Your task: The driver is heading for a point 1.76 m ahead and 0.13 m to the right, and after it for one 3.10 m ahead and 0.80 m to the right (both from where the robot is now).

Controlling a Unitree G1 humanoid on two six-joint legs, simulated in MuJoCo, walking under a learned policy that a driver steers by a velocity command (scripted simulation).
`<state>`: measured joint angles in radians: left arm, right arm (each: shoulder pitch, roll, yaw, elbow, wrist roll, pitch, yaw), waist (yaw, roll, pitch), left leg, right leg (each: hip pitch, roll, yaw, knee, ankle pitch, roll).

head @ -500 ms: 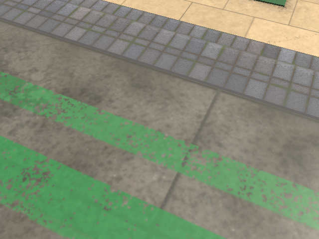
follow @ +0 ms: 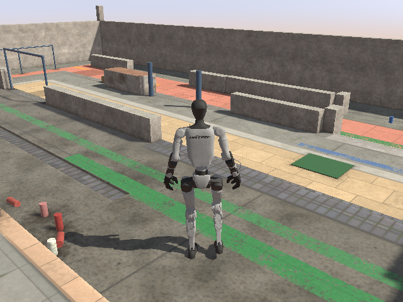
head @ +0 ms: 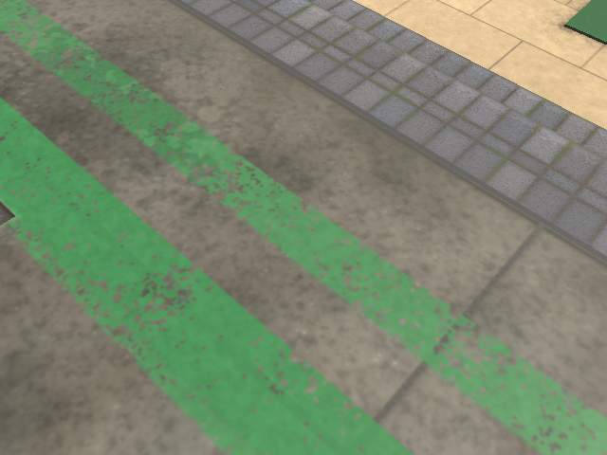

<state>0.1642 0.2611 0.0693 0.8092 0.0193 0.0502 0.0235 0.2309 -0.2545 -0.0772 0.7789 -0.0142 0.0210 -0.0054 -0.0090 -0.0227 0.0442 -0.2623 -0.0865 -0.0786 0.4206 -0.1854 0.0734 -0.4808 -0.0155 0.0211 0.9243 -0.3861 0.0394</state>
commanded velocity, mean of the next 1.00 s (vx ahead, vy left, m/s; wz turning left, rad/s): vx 0.00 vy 0.00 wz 0.14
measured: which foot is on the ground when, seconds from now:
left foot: down 0.00-0.18, up 0.20-0.48, down 0.50-1.00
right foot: up 0.00-0.16, down 0.18-1.00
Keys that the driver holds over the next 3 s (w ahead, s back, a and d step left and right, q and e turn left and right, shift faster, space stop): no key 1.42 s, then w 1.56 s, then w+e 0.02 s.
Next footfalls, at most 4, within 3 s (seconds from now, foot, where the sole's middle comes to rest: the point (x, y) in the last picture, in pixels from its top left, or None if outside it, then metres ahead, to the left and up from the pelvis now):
0.18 right None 0.05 -0.12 -0.78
0.50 left None -0.01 0.08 -0.78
2.16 left None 0.43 0.04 -0.78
2.72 right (337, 325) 0.76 -0.09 -0.78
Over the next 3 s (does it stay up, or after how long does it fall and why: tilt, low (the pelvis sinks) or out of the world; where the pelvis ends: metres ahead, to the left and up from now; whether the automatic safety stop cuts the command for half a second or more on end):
stays up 0.74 -0.03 0.00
